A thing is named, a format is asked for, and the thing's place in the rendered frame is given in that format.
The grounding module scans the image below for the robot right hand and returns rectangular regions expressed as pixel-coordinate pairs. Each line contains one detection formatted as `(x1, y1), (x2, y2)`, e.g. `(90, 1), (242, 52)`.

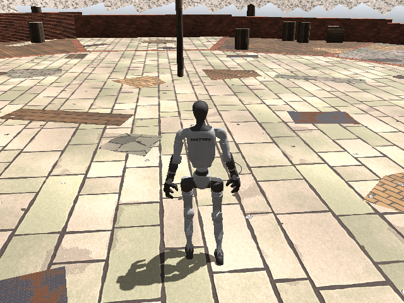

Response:
(226, 178), (241, 193)

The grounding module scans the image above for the robot right forearm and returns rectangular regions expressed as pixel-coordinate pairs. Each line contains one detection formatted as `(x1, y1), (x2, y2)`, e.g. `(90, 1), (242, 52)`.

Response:
(226, 152), (239, 180)

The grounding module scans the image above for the robot left forearm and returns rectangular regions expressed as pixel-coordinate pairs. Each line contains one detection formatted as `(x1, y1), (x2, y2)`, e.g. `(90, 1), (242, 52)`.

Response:
(165, 155), (178, 184)

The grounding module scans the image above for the robot right shin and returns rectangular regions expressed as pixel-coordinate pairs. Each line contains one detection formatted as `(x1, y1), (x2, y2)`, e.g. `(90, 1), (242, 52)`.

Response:
(213, 212), (223, 256)

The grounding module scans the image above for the robot right foot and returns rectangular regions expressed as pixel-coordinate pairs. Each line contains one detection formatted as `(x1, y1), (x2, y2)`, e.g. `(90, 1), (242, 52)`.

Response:
(214, 249), (223, 266)

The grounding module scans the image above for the robot left hand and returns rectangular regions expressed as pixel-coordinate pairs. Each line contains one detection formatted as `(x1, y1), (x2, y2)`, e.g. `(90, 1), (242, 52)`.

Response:
(163, 182), (178, 199)

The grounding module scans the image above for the left robot upper arm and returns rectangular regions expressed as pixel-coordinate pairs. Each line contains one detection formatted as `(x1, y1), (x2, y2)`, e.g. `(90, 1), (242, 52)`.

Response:
(172, 128), (188, 164)

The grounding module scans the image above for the right robot upper arm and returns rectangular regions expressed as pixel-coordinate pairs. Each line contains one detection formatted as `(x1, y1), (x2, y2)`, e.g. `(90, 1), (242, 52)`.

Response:
(214, 128), (232, 162)

